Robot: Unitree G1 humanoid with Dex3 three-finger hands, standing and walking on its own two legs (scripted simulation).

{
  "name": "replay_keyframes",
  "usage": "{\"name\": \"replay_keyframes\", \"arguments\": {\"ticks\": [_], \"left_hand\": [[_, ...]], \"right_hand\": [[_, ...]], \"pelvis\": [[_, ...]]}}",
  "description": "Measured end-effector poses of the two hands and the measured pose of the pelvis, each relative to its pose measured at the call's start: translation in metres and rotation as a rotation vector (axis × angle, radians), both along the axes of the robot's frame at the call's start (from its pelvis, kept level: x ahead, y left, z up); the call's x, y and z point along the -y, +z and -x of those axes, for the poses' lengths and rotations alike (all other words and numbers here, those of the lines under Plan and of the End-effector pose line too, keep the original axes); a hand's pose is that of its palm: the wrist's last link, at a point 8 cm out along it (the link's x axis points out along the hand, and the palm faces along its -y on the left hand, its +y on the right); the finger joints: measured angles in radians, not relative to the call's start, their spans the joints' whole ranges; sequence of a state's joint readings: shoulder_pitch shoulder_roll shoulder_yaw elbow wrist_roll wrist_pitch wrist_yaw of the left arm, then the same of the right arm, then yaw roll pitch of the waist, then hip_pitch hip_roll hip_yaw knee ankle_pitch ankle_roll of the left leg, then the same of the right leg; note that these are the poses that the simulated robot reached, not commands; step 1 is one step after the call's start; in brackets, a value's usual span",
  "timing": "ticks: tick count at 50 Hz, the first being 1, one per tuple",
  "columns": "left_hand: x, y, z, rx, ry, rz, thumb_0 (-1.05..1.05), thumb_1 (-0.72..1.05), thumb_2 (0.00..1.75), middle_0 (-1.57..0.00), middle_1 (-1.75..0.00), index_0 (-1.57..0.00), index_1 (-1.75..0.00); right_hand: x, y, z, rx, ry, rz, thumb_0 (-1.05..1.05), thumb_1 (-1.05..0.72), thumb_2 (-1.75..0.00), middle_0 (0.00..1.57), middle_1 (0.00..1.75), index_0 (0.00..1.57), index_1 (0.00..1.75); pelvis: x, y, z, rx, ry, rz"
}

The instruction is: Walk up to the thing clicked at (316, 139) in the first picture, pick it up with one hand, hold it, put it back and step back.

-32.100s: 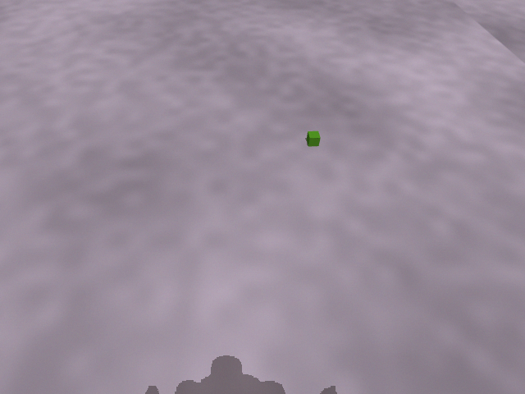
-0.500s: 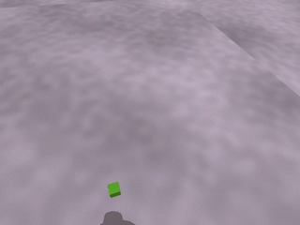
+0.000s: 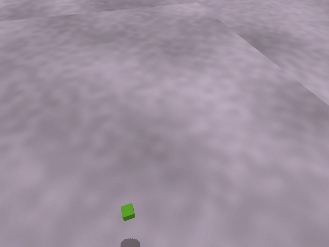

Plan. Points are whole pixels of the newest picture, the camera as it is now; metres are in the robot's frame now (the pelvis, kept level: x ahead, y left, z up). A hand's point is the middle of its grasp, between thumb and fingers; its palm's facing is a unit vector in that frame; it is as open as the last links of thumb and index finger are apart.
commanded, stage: stand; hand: left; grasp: from above
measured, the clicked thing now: (128, 212) +0.44 +0.22 -0.75
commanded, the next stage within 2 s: step back in 1.54 s
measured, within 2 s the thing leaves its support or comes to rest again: neither
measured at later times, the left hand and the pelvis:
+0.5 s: hand out of the picture +0.08 +0.23 -0.16, palm faces +0.01 -0.94 -0.33, open 7.4 cm; pelvis +0.01 -0.01 +0.00, yaw +0 degrees
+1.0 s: hand out of the picture +0.09 +0.23 -0.15, palm faces +0.00 -0.94 -0.33, open 7.4 cm; pelvis +0.01 -0.02 +0.00, yaw -1 degrees
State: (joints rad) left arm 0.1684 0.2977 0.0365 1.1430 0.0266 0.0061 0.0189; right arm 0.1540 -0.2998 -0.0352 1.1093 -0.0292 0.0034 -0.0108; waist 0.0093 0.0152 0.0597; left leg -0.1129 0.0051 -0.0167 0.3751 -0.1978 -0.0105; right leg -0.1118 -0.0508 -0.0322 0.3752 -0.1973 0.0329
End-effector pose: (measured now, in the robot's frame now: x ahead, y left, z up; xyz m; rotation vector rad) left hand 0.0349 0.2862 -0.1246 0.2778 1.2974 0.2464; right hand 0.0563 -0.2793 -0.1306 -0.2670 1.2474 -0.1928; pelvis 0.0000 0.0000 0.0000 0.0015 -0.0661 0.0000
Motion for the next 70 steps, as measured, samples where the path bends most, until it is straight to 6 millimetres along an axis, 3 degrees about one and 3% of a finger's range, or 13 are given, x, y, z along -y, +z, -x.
{"name": "replay_keyframes", "arguments": {"ticks": [30, 70], "left_hand": [[0.015, 0.006, -0.045, 0.050, -0.036, 0.007, 0.00, 0.90, 0.90, -0.20, -0.30, -0.20, -0.30], [0.009, 0.007, -0.046, 0.042, -0.054, 0.004, 0.00, 0.90, 0.90, -0.20, -0.30, -0.20, -0.30]], "right_hand": [[0.023, 0.004, -0.011, -0.011, 0.004, 0.016, 0.01, -0.90, -0.90, 0.20, 0.30, 0.20, 0.30], [0.028, 0.008, -0.009, -0.011, -0.001, 0.023, 0.01, -0.90, -0.90, 0.20, 0.30, 0.20, 0.30]], "pelvis": [[0.015, 0.002, -0.010, -0.015, -0.009, 0.002], [0.015, 0.003, -0.012, -0.020, -0.021, -0.001]]}}
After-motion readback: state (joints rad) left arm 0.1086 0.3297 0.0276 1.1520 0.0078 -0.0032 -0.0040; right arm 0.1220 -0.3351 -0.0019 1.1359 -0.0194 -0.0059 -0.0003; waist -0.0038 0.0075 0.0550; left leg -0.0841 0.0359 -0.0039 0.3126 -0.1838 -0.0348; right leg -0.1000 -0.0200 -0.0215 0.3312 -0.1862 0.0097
